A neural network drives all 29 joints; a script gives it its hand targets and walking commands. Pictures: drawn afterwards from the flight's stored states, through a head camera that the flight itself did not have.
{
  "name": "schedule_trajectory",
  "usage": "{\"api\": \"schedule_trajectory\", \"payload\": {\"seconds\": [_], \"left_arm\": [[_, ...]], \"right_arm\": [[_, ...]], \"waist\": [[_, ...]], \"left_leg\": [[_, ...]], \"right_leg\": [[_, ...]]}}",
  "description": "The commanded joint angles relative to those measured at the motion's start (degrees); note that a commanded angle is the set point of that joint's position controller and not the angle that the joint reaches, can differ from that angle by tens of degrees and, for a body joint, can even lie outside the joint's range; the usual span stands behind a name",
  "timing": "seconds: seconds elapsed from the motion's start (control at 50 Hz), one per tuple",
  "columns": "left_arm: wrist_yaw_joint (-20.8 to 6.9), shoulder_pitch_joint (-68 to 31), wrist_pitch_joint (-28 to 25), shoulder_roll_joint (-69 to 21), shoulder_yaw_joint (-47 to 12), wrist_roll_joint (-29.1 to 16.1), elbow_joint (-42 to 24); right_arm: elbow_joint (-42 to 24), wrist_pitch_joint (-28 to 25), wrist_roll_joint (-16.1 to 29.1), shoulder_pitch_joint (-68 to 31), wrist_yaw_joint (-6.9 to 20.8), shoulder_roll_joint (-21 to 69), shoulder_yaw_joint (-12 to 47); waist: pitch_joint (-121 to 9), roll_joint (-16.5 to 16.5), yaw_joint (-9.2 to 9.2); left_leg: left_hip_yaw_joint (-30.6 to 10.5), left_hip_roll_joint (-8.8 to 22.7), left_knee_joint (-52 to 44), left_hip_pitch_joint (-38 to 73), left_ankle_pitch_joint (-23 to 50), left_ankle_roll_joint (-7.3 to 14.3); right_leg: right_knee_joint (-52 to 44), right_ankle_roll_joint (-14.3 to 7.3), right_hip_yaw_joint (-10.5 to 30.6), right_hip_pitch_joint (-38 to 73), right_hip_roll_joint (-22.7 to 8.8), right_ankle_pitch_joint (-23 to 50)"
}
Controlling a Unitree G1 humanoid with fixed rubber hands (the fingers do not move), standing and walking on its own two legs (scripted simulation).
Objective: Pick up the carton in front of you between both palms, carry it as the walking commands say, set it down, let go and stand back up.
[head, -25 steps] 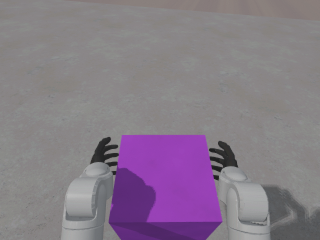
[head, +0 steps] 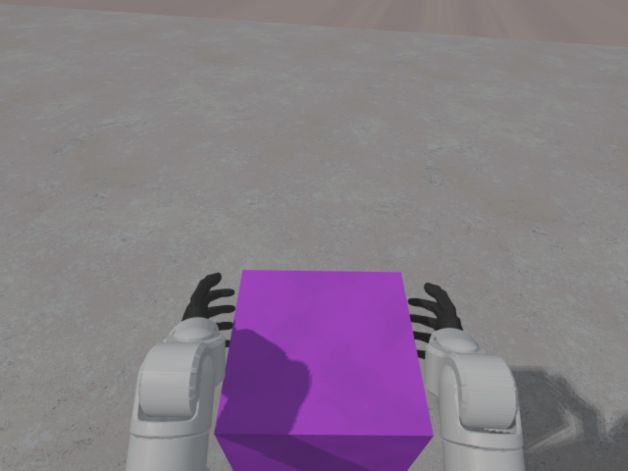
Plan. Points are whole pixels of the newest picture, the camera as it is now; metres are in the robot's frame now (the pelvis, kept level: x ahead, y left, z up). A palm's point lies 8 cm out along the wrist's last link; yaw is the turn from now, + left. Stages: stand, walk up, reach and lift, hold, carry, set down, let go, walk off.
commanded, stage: carry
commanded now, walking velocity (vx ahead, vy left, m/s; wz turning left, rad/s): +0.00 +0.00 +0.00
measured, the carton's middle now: (319, 385) +0.27 +0.00 -0.02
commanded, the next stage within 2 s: hold in 0.66 s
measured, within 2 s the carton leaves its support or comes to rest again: neither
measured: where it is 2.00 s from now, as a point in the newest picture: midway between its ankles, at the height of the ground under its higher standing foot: outside the picture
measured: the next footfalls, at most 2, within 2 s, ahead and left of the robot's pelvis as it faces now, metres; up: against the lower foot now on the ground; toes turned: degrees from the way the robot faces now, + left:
none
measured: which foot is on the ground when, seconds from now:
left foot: down 0.00-1.00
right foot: down 0.00-1.00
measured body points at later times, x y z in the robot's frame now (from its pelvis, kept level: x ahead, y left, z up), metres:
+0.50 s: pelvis -0.02 -0.01 +0.00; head -0.04 +0.00 +0.45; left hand +0.28 +0.14 +0.03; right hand +0.28 -0.16 +0.03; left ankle +0.08 +0.10 -0.73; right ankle -0.05 -0.11 -0.73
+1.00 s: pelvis -0.01 +0.01 +0.01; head -0.05 +0.05 +0.46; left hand +0.31 +0.11 +0.04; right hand +0.26 -0.19 +0.05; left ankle +0.07 +0.12 -0.73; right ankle -0.05 -0.12 -0.73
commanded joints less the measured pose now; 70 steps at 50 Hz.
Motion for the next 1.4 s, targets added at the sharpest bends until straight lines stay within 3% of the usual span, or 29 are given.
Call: {"api": "schedule_trajectory", "payload": {"seconds": [0.0, 0.06, 0.18, 0.2, 0.28, 0.4, 0.54, 0.64, 0.66, 0.7, 0.72, 0.74, 0.8, 0.82, 0.84, 0.86, 0.9, 0.92, 0.94, 1.02, 1.06, 1.14, 1.16, 1.22, 1.24, 1.26, 1.28, 1.3, 1.38], "left_arm": [[-14.6, -20.6, -3.1, -55.7, -28.5, -17.9, -0.5], [-17.1, -21.8, -6.1, -55.9, -27.9, -15.7, 4.8], [-20.9, -26.0, -13.4, -59.5, -28.4, -16.1, 7.8], [-21.5, -23.7, -14.0, -58.8, -27.7, -14.8, 11.5], [-23.4, -25.5, -18.8, -58.3, -26.4, -12.9, 13.8], [-24.6, -22.6, -25.6, -55.0, -22.1, -8.2, 23.4], [-25.8, -29.0, -33.9, -53.4, -23.1, -8.4, 25.3], [-26.1, -24.9, -33.7, -53.3, -22.0, -6.3, 28.7], [-26.6, -21.1, -33.9, -55.0, -22.0, -7.3, 24.6], [-26.2, -29.4, -33.9, -53.2, -27.1, -8.8, 17.7], [-26.4, -26.4, -33.4, -53.3, -27.3, -9.5, 19.5], [-26.1, -25.0, -33.1, -53.9, -25.8, -7.8, 19.3], [-25.3, -25.2, -32.0, -51.9, -22.6, -6.3, 22.8], [-24.5, -24.6, -31.9, -52.3, -22.4, -5.0, 23.0], [-24.6, -24.2, -31.1, -51.8, -21.1, -5.2, 26.2], [-24.8, -23.1, -31.0, -53.9, -19.5, -4.2, 28.8], [-26.1, -26.0, -31.1, -53.7, -19.2, -4.6, 28.5], [-26.0, -26.6, -31.3, -55.0, -19.8, -4.0, 27.8], [-26.6, -27.7, -31.5, -55.5, -19.6, -4.6, 28.7], [-26.1, -28.5, -31.3, -56.4, -20.2, -4.7, 25.9], [-26.9, -28.9, -30.8, -56.4, -19.4, -4.5, 30.1], [-27.8, -29.0, -30.9, -56.1, -18.5, -3.7, 30.7], [-27.7, -31.7, -31.3, -56.1, -21.5, -5.4, 29.1], [-27.7, -30.1, -31.3, -56.3, -20.0, -5.1, 29.2], [-27.9, -32.9, -31.5, -59.5, -20.3, -6.0, 29.0], [-27.7, -28.6, -30.8, -58.6, -19.9, -4.5, 29.1], [-27.8, -32.0, -30.8, -58.6, -18.4, -4.7, 32.7], [-27.9, -34.2, -31.8, -57.0, -18.4, -4.7, 31.7], [-28.0, -42.2, -33.7, -54.2, -10.0, -0.3, 40.0]], "right_arm": [[-3.1, -3.7, 18.5, -23.3, 15.4, 52.9, 28.6], [2.7, -6.3, 17.0, -25.3, 17.7, 54.7, 28.5], [7.7, -13.3, 16.1, -27.5, 21.5, 57.5, 28.2], [8.9, -14.4, 15.1, -27.0, 21.9, 57.8, 28.2], [12.4, -18.9, 12.7, -27.3, 23.5, 56.5, 26.4], [20.5, -26.5, 9.8, -29.1, 25.5, 53.4, 23.6], [25.1, -34.2, 8.1, -31.0, 26.7, 51.7, 21.9], [23.9, -35.3, 7.4, -30.9, 26.7, 50.3, 22.0], [22.0, -36.6, 7.6, -29.7, 27.3, 53.6, 23.2], [24.4, -37.7, 6.2, -26.6, 25.4, 52.7, 21.5], [21.7, -37.7, 5.7, -27.4, 24.9, 52.3, 21.6], [22.1, -37.5, 6.9, -30.1, 24.6, 51.0, 22.4], [26.3, -35.6, 7.6, -29.9, 25.8, 52.3, 20.8], [27.4, -35.2, 7.0, -31.5, 25.8, 52.0, 21.3], [29.4, -35.0, 6.3, -29.4, 26.0, 51.5, 18.8], [30.8, -35.0, 6.4, -31.6, 26.2, 51.3, 18.9], [30.6, -34.6, 6.6, -31.9, 27.3, 53.2, 18.7], [29.8, -35.2, 7.5, -36.2, 27.7, 53.3, 20.5], [31.0, -35.1, 6.4, -33.9, 27.8, 54.8, 18.8], [29.5, -35.7, 6.4, -35.9, 27.7, 52.0, 17.4], [31.1, -35.6, 5.9, -35.3, 28.4, 51.7, 16.0], [32.3, -35.3, 4.6, -35.5, 28.7, 53.1, 15.6], [31.1, -35.8, 5.5, -35.8, 28.7, 53.4, 16.7], [32.5, -35.9, 5.3, -36.8, 29.3, 53.6, 16.4], [30.4, -36.0, 3.7, -38.0, 29.7, 52.2, 15.4], [30.1, -35.8, 4.7, -37.2, 29.9, 52.8, 15.7], [32.0, -35.7, 4.1, -39.0, 29.4, 51.4, 14.8], [32.5, -35.8, 3.6, -40.6, 29.2, 53.3, 14.1], [42.8, -38.2, -1.8, -44.7, 29.2, 52.5, 5.8]], "waist": [[-8.0, 2.6, -0.14], [-7.3, -0.9, -0.07], [-7.4, 1.0, 0.02], [-9.0, -1.7, -0.16], [-8.7, 2.0, 0.0], [-9.0, -1.1, -0.13], [-12.0, 0.1, 0.19], [-10.7, 0.6, 0.07], [-9.0, -9.4, -0.35], [-10.4, -4.0, -2.57], [-10.8, -4.9, -1.87], [-11.0, -0.8, 0.36], [-5.0, 0.0, 0.48], [-1.0, -2.7, 3.2], [-1.6, 0.7, -0.15], [1.1, -1.4, 2.59], [-0.3, -2.5, 0.54], [-1.4, -1.6, 2.38], [-0.7, -0.8, -0.15], [-3.1, 1.9, 1.76], [-2.7, 1.4, -0.65], [-2.2, 0.4, -0.09], [-2.8, 0.7, -2.03], [-4.4, -1.4, 0.89], [-6.1, 1.6, -1.83], [-4.4, 1.5, 0.47], [-2.3, 2.3, -1.91], [-3.8, 0.0, 0.01], [0.0, 0.9, -0.08]], "left_leg": [[-7.8, 6.1, -4.2, 10.3, 5.3, -1.0], [-8.1, 5.9, -4.1, 8.6, 4.0, -1.4], [-9.2, 6.6, -6.0, 7.4, -3.0, -0.8], [-7.8, 5.9, -4.2, 10.0, 2.0, -0.9], [-8.5, 6.2, -4.1, 9.3, -0.1, -0.7], [-7.7, 6.2, -3.8, 9.1, 1.4, -0.9], [-6.9, 6.4, -2.5, 10.8, 6.3, -0.9], [-7.0, 6.6, -2.6, 10.0, 4.5, -0.9], [-14.3, -10.1, -0.9, 36.6, 16.6, -0.6], [-14.8, -9.1, -1.7, 36.7, 21.1, -2.2], [-15.8, -9.0, -3.2, 35.2, 21.9, -2.1], [-16.2, -9.4, -2.9, 33.5, 22.4, -2.7], [-14.6, -10.3, -4.7, 30.4, 8.6, -3.6], [-15.1, -9.5, -5.5, 30.1, 8.5, -2.4], [-14.9, -10.1, -5.1, 31.9, 7.2, -2.9], [-15.3, -9.8, -5.0, 31.2, 7.0, -2.7], [-14.5, -9.1, -4.9, 31.9, 5.6, -3.0], [-14.5, -9.7, -5.2, 35.4, 7.5, -3.0], [-15.4, -9.7, -5.7, 33.8, 6.5, -2.8], [-15.4, -8.9, -6.5, 34.9, 6.9, -3.4], [-15.6, -8.7, -7.0, 35.5, 5.8, -3.5], [-16.5, -8.1, -9.0, 35.4, 2.3, -3.6], [-15.8, -8.0, -7.7, 36.9, 5.1, -3.7], [-17.0, -7.4, -7.4, 37.4, 3.5, -3.3], [-19.4, -6.6, -8.3, 37.2, -1.3, -3.9], [-17.8, -6.9, -9.1, 35.6, 1.6, -3.6], [-17.8, -7.0, -8.1, 33.9, 1.2, -3.5], [-19.0, -6.0, -8.6, 36.5, -2.8, -3.0], [-18.1, -6.4, -7.1, 33.7, -7.4, -3.0]], "right_leg": [[-6.0, -1.7, 5.6, -5.4, -5.5, 5.6], [-6.4, -1.8, 5.6, -4.4, -5.7, 5.4], [-6.6, -1.9, 5.6, -4.6, -5.1, 2.4], [-6.2, -2.5, 6.4, -5.4, -5.7, 4.3], [-6.3, -2.6, 6.5, -6.4, -5.6, 3.2], [-5.4, -2.0, 5.9, -6.3, -5.0, 4.9], [-4.1, -2.4, 6.4, -4.8, -5.1, 8.5], [-5.4, -2.5, 5.9, -4.5, -5.3, 7.5], [-10.7, -3.5, 15.2, -13.5, 4.5, 17.0], [-12.7, -3.5, 16.0, -10.8, 3.9, 22.0], [-11.4, -2.3, 14.8, -5.8, 5.9, 24.3], [-12.4, -2.7, 15.4, -3.8, 4.9, 24.0], [-13.4, -2.8, 14.3, -4.8, 5.9, 11.9], [-13.7, -2.2, 14.4, -7.4, 5.7, 11.4], [-14.7, -3.0, 15.3, -7.7, 4.9, 9.3], [-14.6, -3.2, 14.7, -9.9, 5.2, 6.0], [-15.1, -2.7, 14.1, -9.1, 5.7, 5.5], [-16.3, -2.7, 13.9, -12.1, 5.1, 5.6], [-14.8, -2.5, 14.0, -11.9, 6.1, 6.3], [-15.0, -3.7, 14.1, -9.3, 5.8, 7.0], [-14.2, -3.4, 13.6, -10.9, 7.0, 5.5], [-14.1, -3.4, 12.8, -12.1, 7.3, 3.8], [-14.3, -3.2, 13.6, -11.8, 6.5, 6.2], [-14.1, -4.0, 13.4, -12.6, 6.8, 2.7], [-12.6, -3.7, 13.3, -11.6, 7.3, 3.1], [-13.8, -4.1, 13.8, -11.0, 6.6, 3.8], [-12.5, -4.1, 13.6, -10.7, 7.0, 3.8], [-12.0, -2.9, 13.3, -12.7, 7.4, 1.5], [-10.9, -3.1, 13.4, -17.5, 6.7, -1.8]]}}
